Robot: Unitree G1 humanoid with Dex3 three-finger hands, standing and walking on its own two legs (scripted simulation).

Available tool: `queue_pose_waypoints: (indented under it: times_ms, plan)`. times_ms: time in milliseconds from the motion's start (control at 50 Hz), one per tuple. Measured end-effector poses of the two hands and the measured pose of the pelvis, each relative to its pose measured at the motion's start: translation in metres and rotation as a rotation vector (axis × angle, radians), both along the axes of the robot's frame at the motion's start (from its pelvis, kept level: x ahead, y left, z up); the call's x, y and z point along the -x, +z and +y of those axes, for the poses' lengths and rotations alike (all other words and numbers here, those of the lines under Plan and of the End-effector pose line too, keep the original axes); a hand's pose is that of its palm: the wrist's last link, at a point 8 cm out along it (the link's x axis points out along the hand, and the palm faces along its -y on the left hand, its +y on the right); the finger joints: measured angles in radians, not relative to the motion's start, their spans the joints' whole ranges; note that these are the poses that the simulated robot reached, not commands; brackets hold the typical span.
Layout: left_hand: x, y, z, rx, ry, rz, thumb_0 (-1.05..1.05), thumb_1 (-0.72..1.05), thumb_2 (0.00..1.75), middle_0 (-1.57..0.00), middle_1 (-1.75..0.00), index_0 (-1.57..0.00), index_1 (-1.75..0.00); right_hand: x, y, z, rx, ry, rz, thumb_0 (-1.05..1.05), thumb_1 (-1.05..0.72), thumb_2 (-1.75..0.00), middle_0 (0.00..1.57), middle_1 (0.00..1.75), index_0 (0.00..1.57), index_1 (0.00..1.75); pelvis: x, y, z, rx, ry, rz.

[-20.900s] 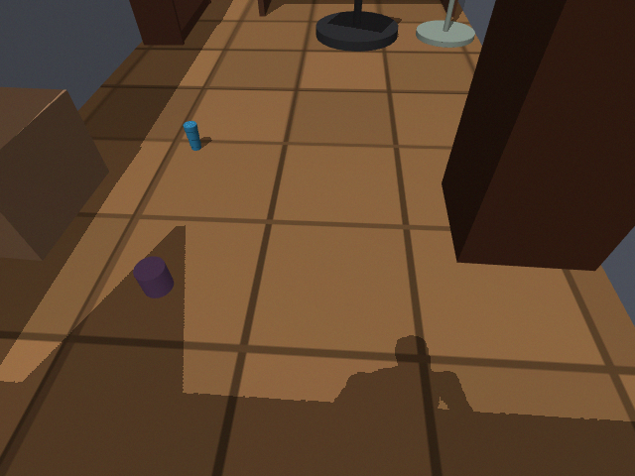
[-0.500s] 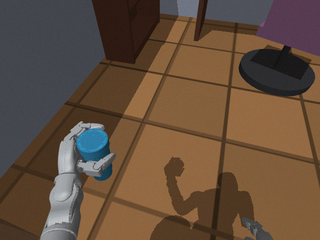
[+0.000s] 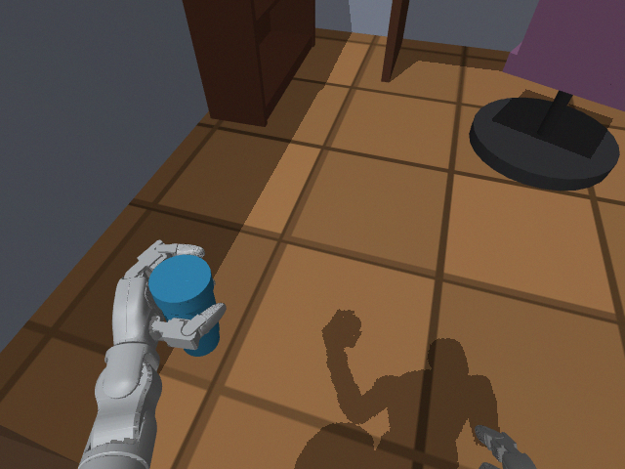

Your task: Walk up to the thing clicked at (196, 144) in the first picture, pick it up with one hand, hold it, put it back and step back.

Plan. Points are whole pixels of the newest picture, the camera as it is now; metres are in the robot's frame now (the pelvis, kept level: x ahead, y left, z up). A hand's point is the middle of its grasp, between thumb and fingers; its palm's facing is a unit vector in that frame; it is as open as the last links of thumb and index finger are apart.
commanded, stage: hold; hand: left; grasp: from the side
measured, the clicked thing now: (191, 311) +0.33 +0.17 +0.02
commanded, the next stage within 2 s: crouch in 1.04 s
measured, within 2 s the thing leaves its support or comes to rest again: neither
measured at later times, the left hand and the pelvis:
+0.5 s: hand (185, 298) +0.33 +0.17 +0.05, palm faces +0.10 -0.99 -0.01, open 9.6 cm; pelvis +0.00 +0.00 +0.00, yaw +0 degrees
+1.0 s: hand (183, 298) +0.33 +0.17 +0.06, palm faces +0.10 -0.99 -0.02, open 9.6 cm; pelvis +0.00 +0.01 +0.00, yaw +0 degrees
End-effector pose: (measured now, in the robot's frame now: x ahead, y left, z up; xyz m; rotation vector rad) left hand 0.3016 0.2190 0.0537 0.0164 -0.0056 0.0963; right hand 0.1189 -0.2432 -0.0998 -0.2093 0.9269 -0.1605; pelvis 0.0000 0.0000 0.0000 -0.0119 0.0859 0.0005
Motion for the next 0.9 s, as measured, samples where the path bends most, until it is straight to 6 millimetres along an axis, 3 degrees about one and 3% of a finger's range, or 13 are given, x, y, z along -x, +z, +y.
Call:
queue_pose_waypoints:
  times_ms: [580, 900]
  plan:
    - [0.0003, 0.0026, 0.0045, -0.004, 0.005, -0.016, 0.02, -0.25, 1.03, -0.82, -0.99, -0.70, -0.97, 0.0084, -0.0002, 0.0053, -0.001, -0.007, 0.008, 0.01, -0.92, -0.90, 0.20, 0.30, 0.20, 0.30, 0.0028, -0.0005, 0.0054, 0.005, -0.003, -0.003]
    - [0.0033, 0.0039, 0.0047, -0.002, 0.008, -0.028, 0.02, -0.25, 1.03, -0.82, -0.99, -0.70, -0.98, 0.0031, 0.0009, 0.0089, -0.006, 0.002, -0.018, 0.01, -0.92, -0.90, 0.20, 0.30, 0.20, 0.30, 0.0031, -0.0016, 0.0076, 0.006, -0.003, -0.003]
